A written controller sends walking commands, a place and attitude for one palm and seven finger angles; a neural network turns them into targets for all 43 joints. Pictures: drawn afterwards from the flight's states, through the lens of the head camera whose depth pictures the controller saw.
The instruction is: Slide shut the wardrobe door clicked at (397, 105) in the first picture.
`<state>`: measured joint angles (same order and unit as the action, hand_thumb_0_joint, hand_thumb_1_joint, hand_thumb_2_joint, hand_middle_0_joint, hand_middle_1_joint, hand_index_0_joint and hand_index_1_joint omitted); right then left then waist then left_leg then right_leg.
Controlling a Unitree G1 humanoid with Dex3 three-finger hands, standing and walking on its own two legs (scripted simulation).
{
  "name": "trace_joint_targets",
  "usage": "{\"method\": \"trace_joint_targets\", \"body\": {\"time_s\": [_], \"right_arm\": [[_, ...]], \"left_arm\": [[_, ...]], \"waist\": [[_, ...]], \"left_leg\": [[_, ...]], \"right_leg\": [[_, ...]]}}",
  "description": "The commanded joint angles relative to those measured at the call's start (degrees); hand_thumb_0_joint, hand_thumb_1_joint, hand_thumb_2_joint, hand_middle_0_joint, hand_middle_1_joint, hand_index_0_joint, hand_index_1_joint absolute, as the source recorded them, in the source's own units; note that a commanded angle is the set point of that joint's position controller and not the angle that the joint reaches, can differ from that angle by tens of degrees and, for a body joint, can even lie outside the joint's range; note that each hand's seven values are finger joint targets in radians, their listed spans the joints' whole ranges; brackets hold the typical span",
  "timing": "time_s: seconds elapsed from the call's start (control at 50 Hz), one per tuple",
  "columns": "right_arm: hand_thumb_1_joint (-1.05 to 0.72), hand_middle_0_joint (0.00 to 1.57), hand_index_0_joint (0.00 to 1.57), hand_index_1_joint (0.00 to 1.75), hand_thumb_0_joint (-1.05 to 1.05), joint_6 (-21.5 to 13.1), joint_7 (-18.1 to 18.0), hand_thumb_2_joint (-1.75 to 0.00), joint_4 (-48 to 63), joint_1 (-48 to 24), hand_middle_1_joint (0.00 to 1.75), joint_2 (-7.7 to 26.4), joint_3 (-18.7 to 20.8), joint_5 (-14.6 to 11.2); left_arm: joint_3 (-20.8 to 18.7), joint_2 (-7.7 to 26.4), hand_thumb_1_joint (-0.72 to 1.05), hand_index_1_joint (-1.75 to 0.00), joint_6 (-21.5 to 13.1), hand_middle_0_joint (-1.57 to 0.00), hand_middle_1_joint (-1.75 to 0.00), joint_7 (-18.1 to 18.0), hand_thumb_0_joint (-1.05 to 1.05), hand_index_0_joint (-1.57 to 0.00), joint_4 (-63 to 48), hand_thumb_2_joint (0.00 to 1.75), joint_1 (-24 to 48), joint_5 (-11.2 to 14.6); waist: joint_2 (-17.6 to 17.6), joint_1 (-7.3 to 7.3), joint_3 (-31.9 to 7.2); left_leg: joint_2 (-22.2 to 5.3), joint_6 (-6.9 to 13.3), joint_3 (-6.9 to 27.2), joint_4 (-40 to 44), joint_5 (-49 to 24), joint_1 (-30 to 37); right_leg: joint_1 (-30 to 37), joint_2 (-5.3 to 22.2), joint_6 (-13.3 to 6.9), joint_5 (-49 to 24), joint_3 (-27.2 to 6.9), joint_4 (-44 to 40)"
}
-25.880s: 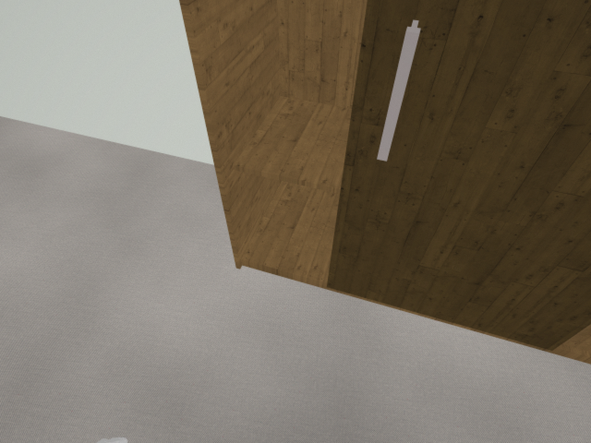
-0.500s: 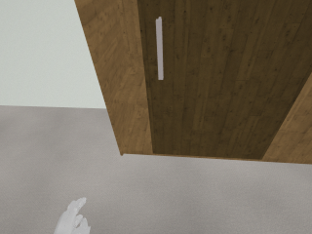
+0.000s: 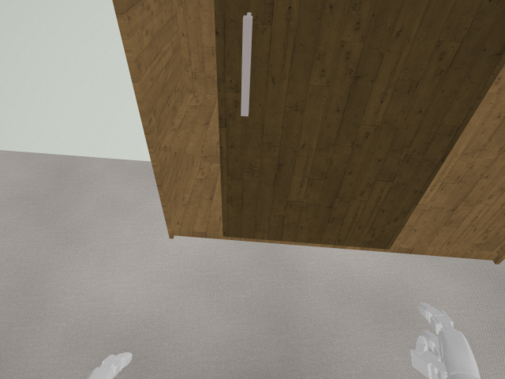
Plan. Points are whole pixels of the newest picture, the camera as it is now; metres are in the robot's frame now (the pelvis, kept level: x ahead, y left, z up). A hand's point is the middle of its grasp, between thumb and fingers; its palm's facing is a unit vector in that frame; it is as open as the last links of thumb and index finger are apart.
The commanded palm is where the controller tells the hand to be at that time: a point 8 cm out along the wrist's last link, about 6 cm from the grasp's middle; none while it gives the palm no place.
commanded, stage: let the arm hang, fingers relaxed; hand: right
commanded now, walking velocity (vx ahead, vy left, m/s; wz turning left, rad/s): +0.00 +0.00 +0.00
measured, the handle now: (246, 67) +0.86 +0.11 +0.13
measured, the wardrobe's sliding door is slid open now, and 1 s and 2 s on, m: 0.24 0.24 0.24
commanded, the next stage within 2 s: look to check the result in 0.94 s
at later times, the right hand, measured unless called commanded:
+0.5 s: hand out of the picture -0.02 -0.21 -0.15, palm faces -0.02 +0.97 -0.25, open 7.3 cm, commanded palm none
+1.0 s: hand out of the picture +0.10 -0.19 -0.14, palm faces -0.05 +0.97 -0.23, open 7.4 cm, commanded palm none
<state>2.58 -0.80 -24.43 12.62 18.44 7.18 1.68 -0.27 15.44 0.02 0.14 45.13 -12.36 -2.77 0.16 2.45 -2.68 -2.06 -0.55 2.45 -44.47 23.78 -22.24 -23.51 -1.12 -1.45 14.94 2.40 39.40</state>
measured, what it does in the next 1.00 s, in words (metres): stands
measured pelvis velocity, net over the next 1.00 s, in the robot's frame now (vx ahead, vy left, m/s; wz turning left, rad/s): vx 0.04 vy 0.00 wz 0.03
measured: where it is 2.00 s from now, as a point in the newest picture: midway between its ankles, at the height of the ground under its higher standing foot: outside the picture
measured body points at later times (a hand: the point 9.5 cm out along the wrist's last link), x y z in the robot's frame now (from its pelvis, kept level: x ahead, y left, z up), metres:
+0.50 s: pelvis +0.01 -0.01 +0.03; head +0.06 -0.01 +0.47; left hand +0.00 +0.23 -0.13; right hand -0.02 -0.26 -0.13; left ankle +0.03 +0.14 -0.71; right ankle +0.06 -0.11 -0.71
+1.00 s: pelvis +0.04 +0.00 +0.03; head +0.07 +0.00 +0.48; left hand +0.08 +0.24 -0.13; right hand +0.10 -0.24 -0.13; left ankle +0.03 +0.14 -0.71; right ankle +0.06 -0.11 -0.71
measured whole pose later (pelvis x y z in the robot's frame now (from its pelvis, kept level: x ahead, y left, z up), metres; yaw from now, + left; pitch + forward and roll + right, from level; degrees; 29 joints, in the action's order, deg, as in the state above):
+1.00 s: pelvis +0.04 +0.00 +0.03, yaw +2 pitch -1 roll +0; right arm 0.0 -1.7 -63.0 9.1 11.2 0.4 1.4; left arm -1.4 11.0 1.3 -0.4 63.9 -8.1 -1.1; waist -0.1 1.0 3.6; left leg -0.8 -1.8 3.0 -23.5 13.3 -9.8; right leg -12.4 0.3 -0.9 11.2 2.9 24.0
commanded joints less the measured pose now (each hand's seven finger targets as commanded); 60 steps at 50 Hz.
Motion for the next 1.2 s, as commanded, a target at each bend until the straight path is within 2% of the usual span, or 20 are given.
{"method": "trace_joint_targets", "body": {"time_s": [0.0,0.02,0.06,0.1,0.12,0.14,0.16,0.18,0.2,0.22,0.24,0.38,0.44,0.58,0.66,0.7,0.78,0.82,0.98,1.18], "right_arm": [[-0.9,0.2,0.2,0.3,0.0,-2.1,0.2,-0.9,-10.4,0.1,0.3,9.2,-3.3,0.0],[-0.9,0.2,0.2,0.3,0.0,-2.0,0.0,-0.9,-13.4,-1.9,0.3,7.9,-4.1,-0.2],[-0.9,0.2,0.2,0.3,0.0,-2.0,-0.3,-0.9,-18.9,-3.4,0.3,5.7,-5.1,-0.4],[-0.9,0.2,0.2,0.3,0.0,-2.4,-0.4,-0.9,-23.7,-1.1,0.3,4.1,-5.3,-0.7],[-0.9,0.2,0.2,0.3,0.0,-2.4,-0.6,-0.9,-25.5,0.8,0.3,1.8,-4.3,-0.6],[-0.9,0.2,0.2,0.3,0.0,-2.3,-0.6,-0.9,-27.5,2.5,0.3,2.0,-4.5,-0.7],[-0.9,0.2,0.2,0.3,0.0,-2.4,-0.5,-0.9,-29.2,4.0,0.3,1.5,-4.6,-0.8],[-0.9,0.2,0.2,0.3,0.0,-2.5,-0.5,-0.9,-30.9,5.0,0.3,1.2,-4.7,-0.7],[-0.9,0.2,0.2,0.3,0.0,-2.6,-0.6,-0.9,-32.1,5.5,0.3,0.9,-4.9,-0.7],[-0.9,0.2,0.2,0.3,0.0,-2.6,-0.6,-0.9,-33.1,5.5,0.3,0.3,-5.3,-0.7],[-0.9,0.2,0.2,0.3,0.0,-2.6,-0.7,-0.9,-34.0,5.2,0.3,0.0,-5.4,-0.7],[-0.9,0.2,0.2,0.3,0.0,-2.3,-1.2,-0.9,-37.9,5.8,0.3,-0.1,-5.8,-0.7],[-0.9,0.2,0.2,0.3,0.0,-2.5,-1.4,-0.9,-38.6,5.4,0.3,-0.1,-5.8,-0.6],[-0.9,0.2,0.2,0.3,0.0,-2.5,-1.5,-0.9,-38.7,3.4,0.3,-0.2,-5.8,-0.4],[-0.9,0.2,0.2,0.3,0.0,-2.8,-1.5,-0.9,-38.2,2.1,0.3,0.0,-5.6,-0.3],[-0.9,0.2,0.2,0.3,0.0,-3.2,-1.6,-0.9,-37.9,1.8,0.3,0.4,-5.5,-0.2],[-0.9,0.2,0.2,0.3,0.0,-3.2,-1.6,-0.9,-37.4,0.4,0.3,0.0,-5.4,-0.4],[-0.9,0.2,0.2,0.3,0.0,-3.3,-1.6,-0.9,-37.2,0.2,0.3,0.3,-5.4,-0.4],[-0.9,0.2,0.2,0.3,0.0,-3.3,-1.6,-0.9,-37.4,-0.6,0.3,0.8,-5.5,-0.5],[-0.9,0.2,0.2,0.3,0.0,-3.2,-1.5,-0.9,-38.2,-0.1,0.3,1.6,-5.6,-0.8]], "left_arm": [[-2.0,4.1,0.9,-0.3,0.8,-0.2,-0.3,0.6,0.0,-0.2,-2.0,0.9,-0.5,1.2],[-2.1,3.4,0.9,-0.3,1.7,-0.2,-0.3,0.3,0.0,-0.2,0.5,0.9,-0.7,1.1],[-2.1,3.3,0.9,-0.3,1.9,-0.2,-0.3,0.0,0.0,-0.2,3.9,0.9,-1.8,1.1],[-2.2,4.0,0.9,-0.3,1.4,-0.2,-0.3,-0.4,0.0,-0.2,6.5,0.9,-2.0,1.3],[-2.5,3.7,0.9,-0.3,1.1,-0.2,-0.3,-0.7,0.0,-0.2,7.4,0.9,-2.0,0.8],[-2.5,3.7,0.9,-0.3,1.1,-0.2,-0.3,-0.8,0.0,-0.2,8.3,0.9,-1.6,0.9],[-2.6,3.7,0.9,-0.3,1.0,-0.2,-0.3,-0.9,0.0,-0.2,9.0,0.9,-1.6,1.0],[-2.7,3.7,0.9,-0.3,0.9,-0.2,-0.3,-1.1,0.0,-0.2,9.9,0.9,-1.9,1.1],[-3.0,4.0,0.9,-0.3,1.0,-0.2,-0.3,-1.2,0.0,-0.2,10.4,0.9,-2.2,1.4],[-3.0,3.5,0.9,-0.3,1.0,-0.2,-0.3,-1.3,0.0,-0.2,11.4,0.9,-3.1,1.5],[-3.1,3.2,0.9,-0.3,1.1,-0.2,-0.3,-1.4,0.0,-0.2,12.2,0.9,-3.8,1.5],[-3.1,2.8,0.9,-0.3,1.1,-0.2,-0.3,-1.7,0.0,-0.2,15.8,0.9,-4.4,1.7],[-3.2,2.7,0.9,-0.3,1.1,-0.2,-0.3,-1.6,0.0,-0.2,16.3,0.9,-3.8,1.8],[-2.9,2.3,0.9,-0.3,1.1,-0.2,-0.3,-1.2,0.0,-0.2,16.4,0.9,-0.8,1.6],[-2.9,2.2,0.9,-0.3,0.8,-0.2,-0.3,-1.0,0.0,-0.2,16.3,0.9,0.5,1.5],[-2.9,2.6,0.9,-0.3,0.6,-0.2,-0.3,-1.0,0.0,-0.2,16.2,0.9,0.7,1.7],[-2.7,2.2,0.9,-0.3,0.5,-0.2,-0.3,-1.0,0.0,-0.2,16.4,0.9,1.9,1.5],[-2.6,2.4,0.9,-0.3,0.3,-0.2,-0.3,-1.0,0.0,-0.2,16.4,0.9,2.0,1.7],[-2.5,2.9,0.9,-0.3,0.5,-0.2,-0.3,-1.1,0.0,-0.2,17.2,0.9,2.4,1.7],[-2.3,3.7,0.9,-0.3,0.4,-0.2,-0.3,-1.4,0.0,-0.2,18.4,0.9,1.7,1.8]], "waist": [[-5.6,0.56,5.1],[-4.5,1.07,6.3],[-3.6,1.45,8.3],[2.0,0.35,6.7],[8.1,-0.6,5.3],[11.1,-1.47,4.9],[11.2,-2.01,3.8],[9.3,-2.26,2.8],[4.8,-2.26,2.5],[2.3,-1.9,2.3],[1.4,-1.63,2.8],[2.0,-1.71,4.4],[-0.4,-1.68,4.2],[0.9,-1.8,6.0],[0.9,-1.86,4.7],[-0.7,-1.86,3.4],[1.2,-1.86,3.6],[-0.2,-1.83,2.5],[0.1,-1.7,3.5],[0.6,-1.82,2.8]], "left_leg": [[-11.9,5.6,14.0,26.8,0.7,-1.8],[-9.4,5.4,13.4,28.6,7.9,-7.0],[-5.4,4.2,10.0,27.9,8.5,-8.1],[-2.5,2.9,6.6,24.8,3.0,-2.6],[-1.6,2.6,4.8,23.3,1.2,1.0],[-1.0,2.4,3.6,22.2,-1.2,4.0],[-0.5,2.3,2.5,21.7,-2.7,6.1],[-0.4,2.3,2.1,21.9,-4.3,7.6],[-0.6,2.2,1.9,22.9,-5.0,7.9],[-1.1,2.3,2.1,23.8,-5.1,7.9],[-1.4,2.3,2.4,24.5,-5.1,7.1],[-1.5,2.2,1.3,23.8,-7.9,6.9],[-2.1,2.1,1.8,24.1,-9.4,7.3],[-2.3,1.7,2.1,24.6,-7.3,6.0],[-2.8,1.4,2.6,24.3,-10.8,7.2],[-3.1,1.3,2.8,23.9,-15.0,8.4],[-3.2,1.1,2.8,23.7,-16.9,9.0],[-3.6,0.9,2.9,23.6,-19.5,10.0],[-3.4,0.9,3.5,25.2,-17.8,9.9],[-3.5,1.1,3.3,25.3,-20.4,11.4]], "right_leg": [[3.9,1.1,0.9,7.7,-1.8,-5.3],[8.0,1.3,1.0,7.0,-2.3,-4.4],[10.6,2.4,0.6,3.9,-3.7,-7.8],[9.4,5.0,0.3,3.8,-6.3,-14.0],[7.5,6.2,-0.2,6.7,-7.6,-17.1],[5.8,6.8,-0.5,8.9,-8.6,-19.4],[5.4,7.3,-0.7,10.5,-9.3,-20.9],[5.7,7.4,-0.9,10.1,-9.4,-21.4],[6.3,7.5,-0.9,8.8,-9.4,-20.8],[7.1,7.2,-0.9,7.3,-8.8,-20.2],[8.1,6.9,-0.7,5.8,-8.3,-19.7],[9.5,7.8,-0.9,4.2,-8.7,-21.2],[10.2,7.4,-0.8,1.8,-7.8,-20.1],[10.2,7.3,-0.4,3.0,-7.7,-21.2],[11.4,7.1,-0.2,-0.7,-7.0,-20.5],[12.8,7.3,-0.1,-5.3,-6.3,-19.1],[13.6,7.5,0.1,-7.5,-5.8,-19.5],[14.7,7.7,0.3,-10.6,-5.2,-18.6],[15.9,7.7,0.5,-9.2,-4.9,-19.5],[17.4,8.1,0.4,-12.5,-4.6,-19.4]]}}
